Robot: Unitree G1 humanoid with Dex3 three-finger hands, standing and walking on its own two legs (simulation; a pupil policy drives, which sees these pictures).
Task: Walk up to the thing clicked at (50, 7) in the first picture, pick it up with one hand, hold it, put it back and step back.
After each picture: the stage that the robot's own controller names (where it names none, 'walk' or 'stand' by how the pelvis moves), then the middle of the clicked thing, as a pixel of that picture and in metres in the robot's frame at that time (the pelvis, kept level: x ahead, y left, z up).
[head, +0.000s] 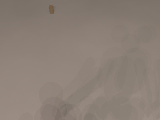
stand; (51, 9) +2.21 +0.51 -0.72
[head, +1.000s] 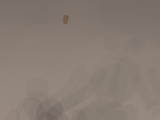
walk; (65, 19) +2.08 +0.21 -0.69
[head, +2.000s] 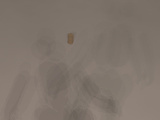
walk; (70, 38) +1.43 +0.10 -0.71
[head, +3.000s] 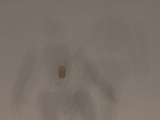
walk; (62, 72) +0.96 +0.16 -0.71
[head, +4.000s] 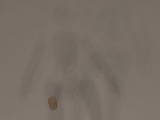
walk; (52, 103) +0.63 +0.23 -0.71
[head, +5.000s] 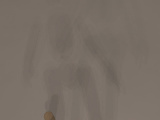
stand; (49, 118) +0.43 +0.27 -0.70
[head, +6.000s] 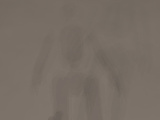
stand; out of the picture +0.40 +0.24 -0.72
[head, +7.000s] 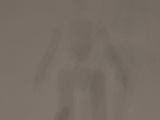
stand; out of the picture +0.39 +0.18 -0.71
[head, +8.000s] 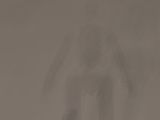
stand; out of the picture +0.42 +0.18 -0.72
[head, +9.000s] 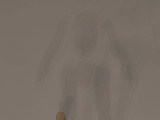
stand; (61, 118) +0.44 +0.19 -0.71
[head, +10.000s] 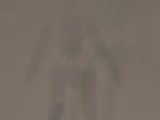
stand; out of the picture +0.40 +0.19 -0.71
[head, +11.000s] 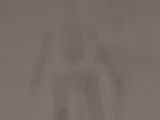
stand; out of the picture +0.41 +0.21 -0.72
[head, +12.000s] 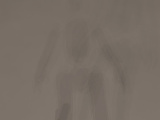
stand; out of the picture +0.43 +0.20 -0.72
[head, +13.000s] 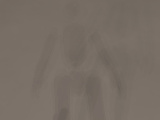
stand; out of the picture +0.42 +0.20 -0.72
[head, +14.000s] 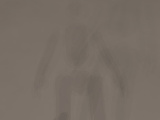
stand; out of the picture +0.39 +0.21 -0.72
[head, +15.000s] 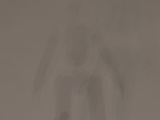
stand; out of the picture +0.39 +0.20 -0.72
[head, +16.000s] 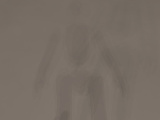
go down; out of the picture +0.40 +0.20 -0.72
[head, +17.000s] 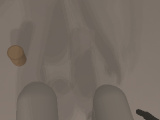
go down; (17, 56) +0.47 +0.26 -0.33
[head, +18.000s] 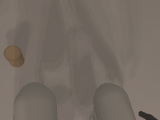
approach; (15, 57) +0.46 +0.27 -0.30
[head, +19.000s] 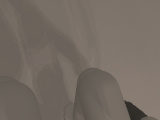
close in; out of the picture +0.43 +0.32 -0.22
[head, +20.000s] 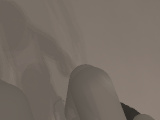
close; out of the picture +0.42 +0.32 -0.22
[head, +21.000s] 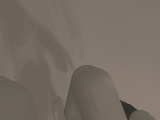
lift; out of the picture +0.41 +0.31 -0.23
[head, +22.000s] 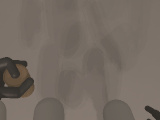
lift; (20, 82) +0.33 +0.22 -0.04
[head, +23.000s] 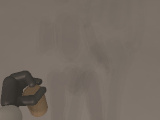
hold; (36, 101) +0.31 +0.18 -0.05
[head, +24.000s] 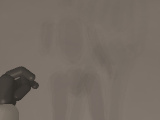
hold; out of the picture +0.15 +0.23 -0.66
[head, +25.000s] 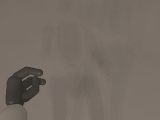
stand; out of the picture +0.27 +0.13 -0.70
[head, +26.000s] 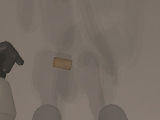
crouch; (62, 63) +0.58 +0.10 -0.49
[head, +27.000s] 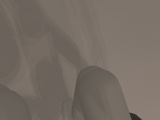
lower; out of the picture +0.86 +0.21 -0.25
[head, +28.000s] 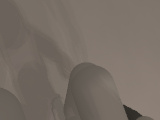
lower; out of the picture +1.13 +0.29 -0.24
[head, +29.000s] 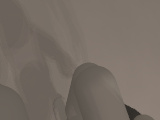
lower; out of the picture +1.40 +0.32 -0.25
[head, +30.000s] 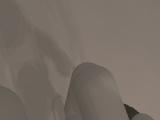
lower; out of the picture +1.66 +0.35 -0.25
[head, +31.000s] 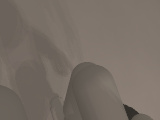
lower; out of the picture +1.92 +0.38 -0.25
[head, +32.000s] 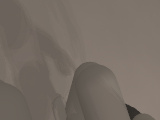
withdraw; out of the picture +2.18 +0.38 -0.25
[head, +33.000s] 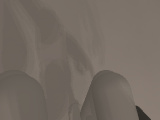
stand; out of the picture +2.45 +0.28 -0.27
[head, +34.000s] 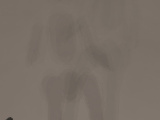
stand; out of the picture +2.60 -0.37 -0.63
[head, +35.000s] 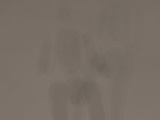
stand; out of the picture +2.84 -0.48 -0.69
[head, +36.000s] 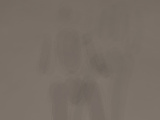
stand; out of the picture +3.08 -0.52 -0.69
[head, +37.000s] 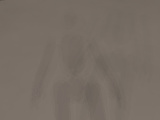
stand; out of the picture +3.34 -0.61 -0.74
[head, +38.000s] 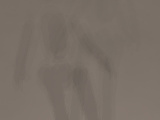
walk; out of the picture +3.72 -0.32 -0.71
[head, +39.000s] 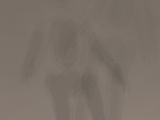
walk; out of the picture +4.19 -0.64 -0.72
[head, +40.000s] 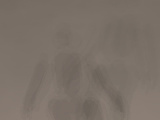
stand; out of the picture +4.65 -0.60 -0.73
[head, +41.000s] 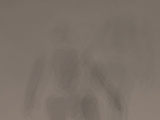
stand; out of the picture +4.86 -0.76 -0.75
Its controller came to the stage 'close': yes
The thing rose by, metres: 0.69
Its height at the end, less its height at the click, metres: -0.02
